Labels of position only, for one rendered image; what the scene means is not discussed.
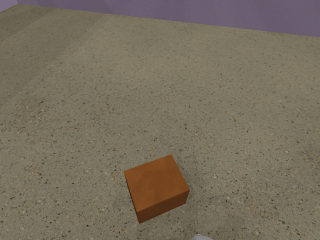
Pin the carton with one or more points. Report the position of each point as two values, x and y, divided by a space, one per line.
156 187

